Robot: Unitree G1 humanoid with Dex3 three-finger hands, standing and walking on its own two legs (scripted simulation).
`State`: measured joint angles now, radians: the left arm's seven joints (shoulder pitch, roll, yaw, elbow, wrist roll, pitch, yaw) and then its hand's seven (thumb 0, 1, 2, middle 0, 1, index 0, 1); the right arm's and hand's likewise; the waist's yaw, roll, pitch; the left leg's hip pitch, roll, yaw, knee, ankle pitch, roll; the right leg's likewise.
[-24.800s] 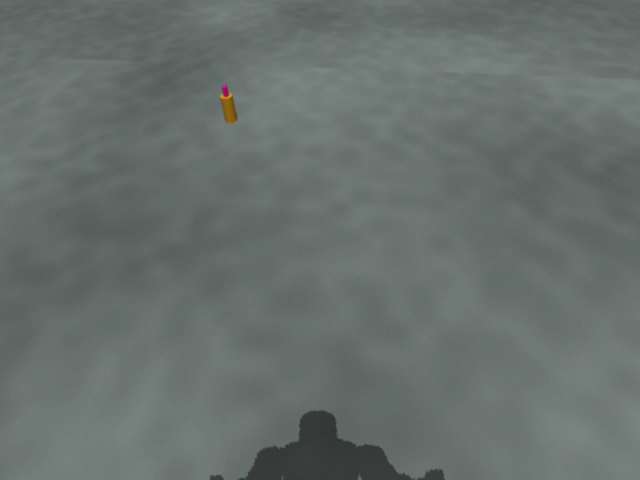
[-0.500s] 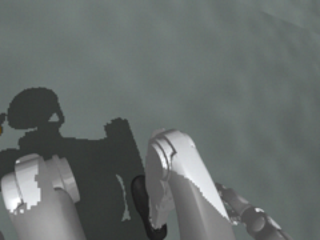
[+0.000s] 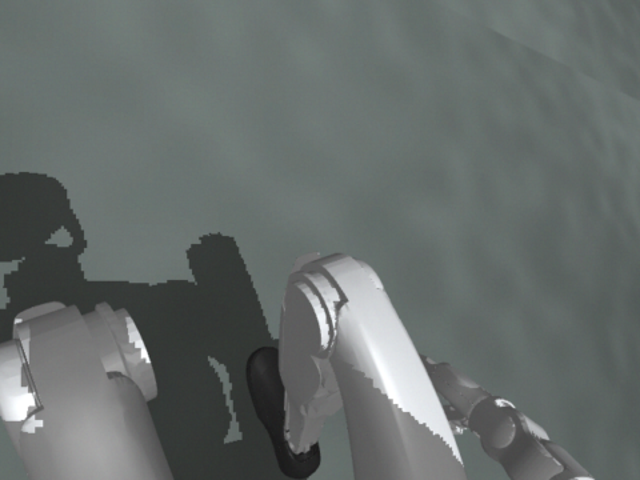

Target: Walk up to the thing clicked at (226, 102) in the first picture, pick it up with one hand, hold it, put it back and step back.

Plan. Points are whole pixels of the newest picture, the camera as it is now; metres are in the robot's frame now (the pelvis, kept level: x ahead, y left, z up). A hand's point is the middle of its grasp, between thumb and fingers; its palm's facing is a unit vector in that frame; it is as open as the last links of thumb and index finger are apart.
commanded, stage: open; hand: left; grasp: from the side
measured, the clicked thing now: out of the picture +0.41 +0.32 -0.18
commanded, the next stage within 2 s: withdraw in 0.48 s
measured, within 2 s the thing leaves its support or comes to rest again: neither
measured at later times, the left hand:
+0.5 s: hand out of the picture +0.42 +0.32 -0.15, palm faces +0.40 -0.92 +0.02, open 14.4 cm
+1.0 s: hand out of the picture +0.40 +0.37 -0.08, palm faces +0.38 -0.92 -0.05, open 17.4 cm
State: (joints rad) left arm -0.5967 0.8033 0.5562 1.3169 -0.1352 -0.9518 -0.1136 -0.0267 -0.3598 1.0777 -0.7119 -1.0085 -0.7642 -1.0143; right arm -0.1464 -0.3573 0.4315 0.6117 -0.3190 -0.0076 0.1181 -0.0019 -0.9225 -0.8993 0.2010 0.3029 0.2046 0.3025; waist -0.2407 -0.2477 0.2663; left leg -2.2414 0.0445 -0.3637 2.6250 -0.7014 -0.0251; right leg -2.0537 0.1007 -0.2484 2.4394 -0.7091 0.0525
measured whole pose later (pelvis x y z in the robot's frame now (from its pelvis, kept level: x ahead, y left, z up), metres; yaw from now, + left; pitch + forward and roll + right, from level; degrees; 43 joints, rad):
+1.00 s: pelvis +0.00 +0.00 +0.01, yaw +1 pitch +18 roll -14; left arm -0.56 0.79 0.56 1.10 -0.20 -0.81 -0.25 -0.01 -0.51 0.03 -0.07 -0.01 -0.07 -0.01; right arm -0.07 -0.35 0.34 0.59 -0.23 0.04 0.10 0.00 -0.89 -0.89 0.20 0.30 0.21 0.30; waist -0.17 -0.17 0.14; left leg -2.25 0.05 -0.32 2.58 -0.69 -0.02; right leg -2.08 0.09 -0.22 2.42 -0.70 0.04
